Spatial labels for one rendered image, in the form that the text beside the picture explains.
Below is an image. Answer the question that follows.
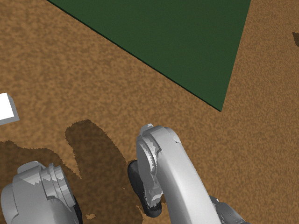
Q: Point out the carton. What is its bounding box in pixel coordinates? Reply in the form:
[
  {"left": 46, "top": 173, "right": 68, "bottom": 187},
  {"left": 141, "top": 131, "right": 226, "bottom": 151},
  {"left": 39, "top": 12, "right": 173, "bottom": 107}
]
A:
[{"left": 0, "top": 93, "right": 20, "bottom": 125}]

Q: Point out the left robot foot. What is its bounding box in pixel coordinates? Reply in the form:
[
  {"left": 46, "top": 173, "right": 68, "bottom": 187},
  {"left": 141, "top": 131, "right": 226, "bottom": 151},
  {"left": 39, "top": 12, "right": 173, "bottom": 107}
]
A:
[{"left": 73, "top": 195, "right": 83, "bottom": 224}]

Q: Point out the right robot foot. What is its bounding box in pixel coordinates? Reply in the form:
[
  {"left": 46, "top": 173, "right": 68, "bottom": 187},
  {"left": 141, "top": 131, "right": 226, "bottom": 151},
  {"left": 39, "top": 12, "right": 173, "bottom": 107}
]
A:
[{"left": 128, "top": 160, "right": 162, "bottom": 218}]

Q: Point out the right robot hand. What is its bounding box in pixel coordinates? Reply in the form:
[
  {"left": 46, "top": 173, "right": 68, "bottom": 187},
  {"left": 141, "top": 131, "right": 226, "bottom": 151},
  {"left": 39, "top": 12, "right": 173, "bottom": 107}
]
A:
[{"left": 209, "top": 196, "right": 245, "bottom": 224}]

